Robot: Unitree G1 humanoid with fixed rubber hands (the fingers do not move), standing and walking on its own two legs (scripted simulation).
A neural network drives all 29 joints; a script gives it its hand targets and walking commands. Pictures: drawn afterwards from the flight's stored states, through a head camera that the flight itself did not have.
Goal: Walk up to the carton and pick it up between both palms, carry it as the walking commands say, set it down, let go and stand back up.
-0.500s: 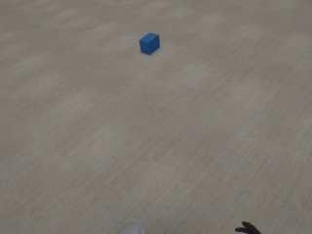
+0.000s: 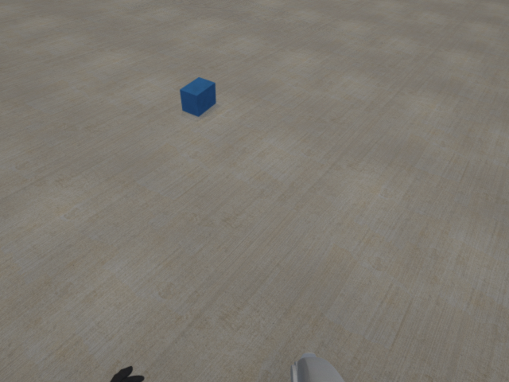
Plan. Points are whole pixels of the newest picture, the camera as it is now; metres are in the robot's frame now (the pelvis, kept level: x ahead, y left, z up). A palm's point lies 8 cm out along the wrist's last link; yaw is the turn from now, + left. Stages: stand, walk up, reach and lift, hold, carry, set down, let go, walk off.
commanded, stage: walk up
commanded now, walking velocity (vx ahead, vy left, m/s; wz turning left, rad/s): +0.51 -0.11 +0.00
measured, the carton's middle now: (198, 96) +2.09 +0.15 -0.70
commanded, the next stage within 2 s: none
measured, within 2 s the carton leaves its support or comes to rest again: neither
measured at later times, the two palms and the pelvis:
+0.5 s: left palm out of the picture +0.17 +0.21 -0.11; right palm (371, 282) +0.34 -0.29 -0.14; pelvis +0.25 -0.04 +0.00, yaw +0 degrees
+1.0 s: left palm (124, 200) +0.60 +0.28 -0.14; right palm (330, 247) +0.42 -0.21 -0.12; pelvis +0.48 +0.04 +0.00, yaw +0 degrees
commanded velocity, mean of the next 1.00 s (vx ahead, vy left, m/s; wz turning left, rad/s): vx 0.50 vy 0.06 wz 0.00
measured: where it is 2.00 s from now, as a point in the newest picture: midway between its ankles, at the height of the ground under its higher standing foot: (218, 226)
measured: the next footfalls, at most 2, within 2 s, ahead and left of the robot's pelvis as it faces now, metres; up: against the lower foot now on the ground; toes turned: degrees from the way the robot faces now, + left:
right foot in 0.18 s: +0.25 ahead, -0.17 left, +0.00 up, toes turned -9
left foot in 0.70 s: +0.49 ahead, +0.15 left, +0.00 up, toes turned +8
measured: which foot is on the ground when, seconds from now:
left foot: down 0.00-0.20, up 0.22-0.68, down 0.70-1.00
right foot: up 0.00-0.16, down 0.18-0.70, up 0.72-1.00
